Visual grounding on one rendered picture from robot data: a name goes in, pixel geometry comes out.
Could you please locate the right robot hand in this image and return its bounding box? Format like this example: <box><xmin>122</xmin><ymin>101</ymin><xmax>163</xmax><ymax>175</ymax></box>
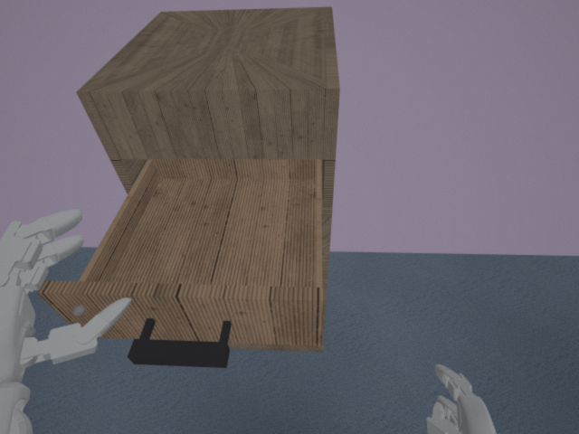
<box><xmin>427</xmin><ymin>364</ymin><xmax>497</xmax><ymax>434</ymax></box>

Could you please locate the robot left forearm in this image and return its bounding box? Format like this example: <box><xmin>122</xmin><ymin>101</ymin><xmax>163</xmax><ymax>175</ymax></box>
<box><xmin>0</xmin><ymin>382</ymin><xmax>33</xmax><ymax>434</ymax></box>

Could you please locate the cabinet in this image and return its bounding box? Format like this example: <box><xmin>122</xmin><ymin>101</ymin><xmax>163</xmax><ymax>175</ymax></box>
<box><xmin>76</xmin><ymin>7</ymin><xmax>340</xmax><ymax>353</ymax></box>

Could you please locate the handle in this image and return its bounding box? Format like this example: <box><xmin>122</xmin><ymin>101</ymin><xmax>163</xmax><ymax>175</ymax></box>
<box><xmin>128</xmin><ymin>318</ymin><xmax>232</xmax><ymax>368</ymax></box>

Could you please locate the drawer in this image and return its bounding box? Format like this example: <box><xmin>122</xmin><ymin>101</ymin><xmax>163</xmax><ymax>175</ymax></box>
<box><xmin>37</xmin><ymin>159</ymin><xmax>324</xmax><ymax>346</ymax></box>

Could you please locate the left robot hand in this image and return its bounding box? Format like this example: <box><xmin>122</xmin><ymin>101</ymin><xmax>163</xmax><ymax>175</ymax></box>
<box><xmin>0</xmin><ymin>209</ymin><xmax>131</xmax><ymax>383</ymax></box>

